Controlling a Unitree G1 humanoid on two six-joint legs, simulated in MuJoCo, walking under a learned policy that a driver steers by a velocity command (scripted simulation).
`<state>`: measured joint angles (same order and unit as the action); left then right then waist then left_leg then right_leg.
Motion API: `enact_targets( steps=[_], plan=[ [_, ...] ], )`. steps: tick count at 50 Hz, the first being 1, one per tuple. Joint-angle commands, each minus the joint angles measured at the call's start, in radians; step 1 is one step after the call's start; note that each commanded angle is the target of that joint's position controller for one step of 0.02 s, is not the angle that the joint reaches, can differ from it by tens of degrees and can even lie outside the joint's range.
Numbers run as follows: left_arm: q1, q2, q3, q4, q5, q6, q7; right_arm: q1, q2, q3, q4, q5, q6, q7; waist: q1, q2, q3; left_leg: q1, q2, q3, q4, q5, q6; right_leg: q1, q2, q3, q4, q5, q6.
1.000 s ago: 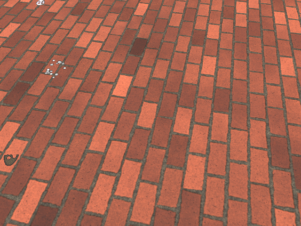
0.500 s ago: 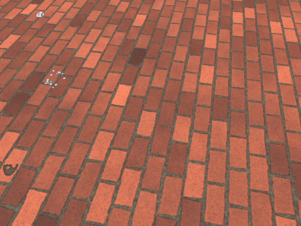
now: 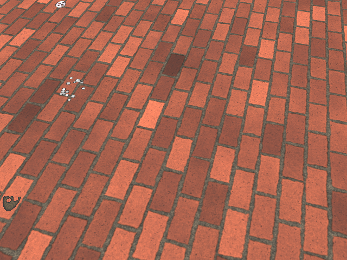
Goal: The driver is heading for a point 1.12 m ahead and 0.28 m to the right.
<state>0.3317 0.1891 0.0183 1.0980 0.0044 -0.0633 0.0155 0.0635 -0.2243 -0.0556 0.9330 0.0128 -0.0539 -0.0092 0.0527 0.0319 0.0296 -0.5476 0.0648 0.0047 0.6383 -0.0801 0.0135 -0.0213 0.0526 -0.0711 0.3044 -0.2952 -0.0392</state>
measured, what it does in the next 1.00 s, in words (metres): walks ahead: left foot, then right foot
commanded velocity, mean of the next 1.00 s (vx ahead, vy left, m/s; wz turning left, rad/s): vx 0.34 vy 0.00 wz -0.03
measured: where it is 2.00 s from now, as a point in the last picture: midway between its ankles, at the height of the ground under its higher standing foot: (204, 175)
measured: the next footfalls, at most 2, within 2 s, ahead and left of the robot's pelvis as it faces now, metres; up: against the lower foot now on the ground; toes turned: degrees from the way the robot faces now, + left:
left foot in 0.06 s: +0.18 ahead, +0.12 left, +0.00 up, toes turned +2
right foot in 0.44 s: +0.13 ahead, -0.11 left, +0.00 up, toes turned -3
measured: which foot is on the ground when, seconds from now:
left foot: up 0.00-0.04, down 0.06-0.42, up 0.44-0.88, down 0.90-1.00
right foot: down 0.00-0.06, up 0.08-0.42, down 0.44-0.92, up 0.94-1.00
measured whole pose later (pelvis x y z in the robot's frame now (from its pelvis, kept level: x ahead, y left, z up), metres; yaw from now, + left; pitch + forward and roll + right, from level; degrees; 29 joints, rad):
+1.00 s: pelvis +0.33 +0.06 -0.01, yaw -2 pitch +2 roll +0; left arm 0.39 0.22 0.07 1.06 -0.04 -0.09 0.02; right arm 0.05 -0.23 -0.07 0.91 0.01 -0.10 0.03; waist 0.04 -0.02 0.04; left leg -0.39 0.01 0.09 0.52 -0.16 0.04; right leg -0.32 -0.06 0.05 1.16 -0.43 -0.02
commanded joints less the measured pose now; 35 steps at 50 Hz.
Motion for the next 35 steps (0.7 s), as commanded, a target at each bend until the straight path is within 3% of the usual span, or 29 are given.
enact_targets(
  steps=[1, 2, 3, 4, 5, 6, 7, 8, 9, 10, 14, 17, 20, 21, 22, 23, 24, 25, 26, 27, 30, 31, 35],
  plan=[
    [-0.031, 0.164, 0.032, -0.030, -0.018, 0.002, 0.008, 0.051, -0.085, -0.018, -0.020, -0.009, -0.006, 0.004, -0.076, -0.111, -0.020, 0.191, -0.034, 0.014, -0.107, 0.054, 0.035, -0.081, -0.255, 0.101, 0.058, 0.684, -0.113],
    [-0.026, 0.159, 0.033, -0.026, -0.020, 0.004, 0.007, 0.102, -0.113, -0.031, 0.002, -0.018, -0.011, 0.002, -0.099, -0.085, -0.045, 0.280, -0.054, 0.024, -0.182, 0.139, 0.056, -0.077, -0.219, 0.097, 0.129, 0.682, -0.087],
    [0.015, 0.153, 0.033, -0.022, -0.005, 0.001, 0.006, 0.160, -0.177, -0.050, 0.017, -0.024, -0.015, -0.004, -0.104, -0.021, -0.098, 0.418, 0.015, -0.043, -0.183, 0.491, 0.084, -0.119, -0.160, 0.066, 0.239, 0.578, -0.041],
    [0.134, 0.085, 0.015, -0.006, 0.020, -0.004, 0.003, 0.212, -0.214, -0.052, 0.025, -0.033, -0.011, -0.007, -0.051, 0.106, -0.227, 0.685, 0.176, -0.205, -0.097, 0.794, 0.193, -0.294, -0.079, 0.033, 0.416, 0.178, 0.014],
    [0.147, 0.041, 0.000, 0.005, 0.006, 0.007, 0.006, 0.255, -0.135, -0.030, 0.046, -0.032, -0.002, -0.003, -0.081, 0.207, -0.324, 0.706, 0.307, -0.372, -0.173, 0.717, 0.316, -0.342, -0.030, 0.054, 0.608, -0.292, 0.060],
    [0.066, 0.087, 0.013, -0.015, -0.016, 0.024, 0.008, 0.222, -0.095, -0.014, 0.046, -0.019, -0.002, 0.004, -0.082, 0.155, -0.278, 0.612, 0.283, -0.404, -0.242, 0.449, 0.305, -0.375, -0.045, 0.112, 0.710, -0.427, 0.075],
    [0.009, 0.107, 0.020, -0.033, -0.026, 0.040, 0.014, 0.139, -0.099, -0.010, 0.031, -0.016, -0.003, 0.004, -0.064, 0.108, -0.198, 0.511, 0.254, -0.363, -0.284, 0.244, 0.263, -0.413, -0.073, 0.122, 0.747, -0.407, 0.080],
    [-0.018, 0.127, 0.029, -0.036, -0.024, 0.052, 0.020, 0.108, -0.134, -0.019, 0.021, -0.012, -0.003, 0.002, -0.061, 0.075, -0.154, 0.445, 0.233, -0.350, -0.339, -0.020, 0.240, -0.449, -0.083, 0.101, 0.754, -0.362, 0.078],
    [-0.034, 0.146, 0.039, -0.042, -0.021, 0.058, 0.025, 0.090, -0.173, -0.033, 0.017, -0.007, 0.000, -0.003, -0.056, 0.069, -0.117, 0.380, 0.219, -0.355, -0.409, -0.288, 0.222, -0.463, -0.097, 0.088, 0.749, -0.307, 0.072],
    [-0.038, 0.152, 0.046, -0.048, -0.020, 0.058, 0.027, 0.071, -0.188, -0.039, 0.013, -0.009, 0.003, -0.008, -0.042, 0.096, -0.097, 0.317, 0.208, -0.362, -0.462, -0.450, 0.204, -0.445, -0.104, 0.078, 0.734, -0.262, 0.062],
    [-0.027, 0.108, 0.050, -0.031, -0.011, 0.031, 0.027, 0.046, -0.157, -0.043, 0.003, -0.006, -0.008, -0.019, -0.009, 0.102, -0.070, 0.173, 0.160, -0.249, -0.534, -0.440, 0.184, -0.315, -0.104, 0.042, 0.559, -0.156, 0.007],
    [-0.025, 0.105, 0.052, -0.024, -0.006, 0.018, 0.022, 0.055, -0.169, -0.052, 0.001, 0.012, -0.007, -0.021, 0.007, 0.096, -0.077, 0.149, 0.147, -0.206, -0.530, -0.460, 0.186, -0.219, -0.083, 0.009, 0.388, -0.076, -0.016],
    [0.056, 0.098, 0.053, 0.013, -0.003, 0.018, 0.014, 0.036, -0.156, -0.051, -0.008, 0.033, 0.007, -0.022, 0.057, 0.069, -0.049, 0.055, 0.108, -0.157, -0.462, -0.552, 0.141, -0.077, -0.052, -0.036, 0.201, -0.001, -0.046],
    [0.114, 0.104, 0.052, 0.031, -0.001, 0.017, 0.012, 0.006, -0.120, -0.042, -0.023, 0.030, 0.009, -0.021, 0.082, 0.012, -0.026, -0.007, 0.064, -0.108, -0.350, -0.544, 0.105, -0.033, -0.084, 0.019, 0.115, -0.067, -0.070],
    [0.205, 0.148, 0.058, 0.044, 0.000, 0.010, 0.015, -0.026, -0.046, -0.023, -0.049, 0.020, 0.008, -0.013, 0.097, -0.190, -0.040, -0.153, -0.026, 0.004, -0.006, -0.472, 0.046, 0.058, -0.281, 0.302, -0.039, -0.265, -0.121],
    [0.179, 0.272, 0.081, 0.022, -0.002, 0.000, 0.012, -0.038, -0.033, -0.021, -0.087, 0.020, -0.006, -0.008, 0.066, -0.340, 0.040, -0.347, -0.090, 0.027, 0.182, -0.384, 0.039, 0.026, -0.457, 0.638, -0.208, -0.526, -0.219],
    [0.100, 0.256, 0.077, -0.003, 0.014, -0.019, 0.017, -0.043, -0.092, -0.032, -0.084, 0.025, -0.023, -0.004, 0.026, -0.266, 0.092, -0.385, -0.035, -0.062, 0.299, -0.314, 0.058, -0.038, -0.475, 0.694, -0.240, -0.573, -0.228],
    [0.030, 0.213, 0.065, -0.029, 0.008, -0.036, 0.016, 0.002, -0.127, -0.041, -0.066, 0.024, -0.029, 0.002, -0.021, -0.215, 0.093, -0.402, -0.014, -0.083, 0.329, -0.214, 0.060, -0.032, -0.432, 0.608, -0.226, -0.471, -0.184],
    [0.004, 0.189, 0.060, -0.043, -0.003, -0.043, 0.009, 0.029, -0.134, -0.047, -0.042, 0.011, -0.030, 0.003, -0.037, -0.177, 0.061, -0.376, -0.001, -0.071, 0.327, -0.165, 0.056, -0.020, -0.387, 0.512, -0.214, -0.365, -0.144],
    [0.005, 0.182, 0.059, -0.050, -0.011, -0.045, 0.004, 0.023, -0.132, -0.049, -0.038, 0.003, -0.032, 0.001, -0.035, -0.154, 0.054, -0.352, 0.009, -0.062, 0.304, -0.116, 0.045, -0.024, -0.364, 0.443, -0.218, -0.283, -0.124],
    [0.107, 0.131, 0.044, -0.031, -0.008, -0.047, 0.005, -0.025, -0.083, -0.045, -0.040, -0.005, -0.029, 0.007, -0.009, -0.126, 0.020, -0.289, 0.012, -0.021, 0.262, 0.004, 0.019, -0.005, -0.300, 0.275, -0.212, -0.032, -0.110],
    [0.108, 0.156, 0.048, -0.032, -0.001, -0.046, 0.008, -0.048, -0.063, -0.039, -0.048, 0.003, -0.028, 0.009, -0.005, -0.159, 0.027, -0.260, 0.013, -0.012, 0.207, 0.044, 0.008, -0.031, -0.302, 0.268, -0.222, -0.016, -0.121],
    [0.149, 0.166, 0.051, -0.037, -0.007, -0.038, 0.015, -0.159, -0.043, -0.023, -0.078, 0.013, -0.027, 0.022, 0.033, -0.154, 0.065, -0.167, -0.004, 0.024, 0.032, 0.107, -0.014, -0.045, -0.280, 0.177, -0.225, 0.095, -0.115]
  ],
)
Over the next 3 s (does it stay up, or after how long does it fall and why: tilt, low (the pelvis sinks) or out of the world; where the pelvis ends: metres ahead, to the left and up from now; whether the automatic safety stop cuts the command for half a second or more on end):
stays up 1.11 -0.26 -0.01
